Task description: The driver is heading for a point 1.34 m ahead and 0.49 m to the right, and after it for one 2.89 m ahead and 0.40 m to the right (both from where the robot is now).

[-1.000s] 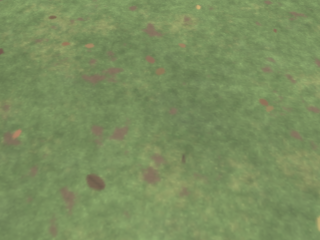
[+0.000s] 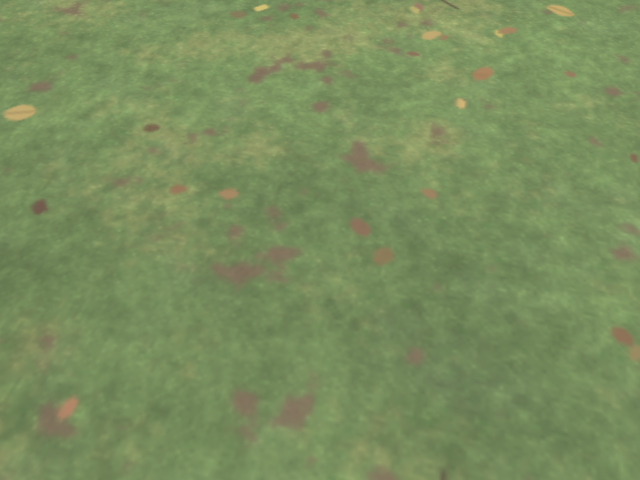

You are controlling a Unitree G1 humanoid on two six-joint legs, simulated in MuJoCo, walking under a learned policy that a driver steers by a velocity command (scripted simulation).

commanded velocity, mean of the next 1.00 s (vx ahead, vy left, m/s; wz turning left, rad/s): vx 0.50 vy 0.00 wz -0.53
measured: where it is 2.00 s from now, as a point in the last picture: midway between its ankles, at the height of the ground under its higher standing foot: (483, 245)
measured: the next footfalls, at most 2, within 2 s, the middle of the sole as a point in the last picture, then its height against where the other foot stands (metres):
right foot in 0.12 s outside the picture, level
left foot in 0.60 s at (300, 441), level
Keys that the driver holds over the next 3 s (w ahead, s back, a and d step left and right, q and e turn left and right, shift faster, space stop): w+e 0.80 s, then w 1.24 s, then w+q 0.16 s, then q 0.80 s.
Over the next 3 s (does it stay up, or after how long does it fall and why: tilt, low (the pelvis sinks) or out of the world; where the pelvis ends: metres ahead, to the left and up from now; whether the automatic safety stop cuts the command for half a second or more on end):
stays up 1.28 -0.63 0.00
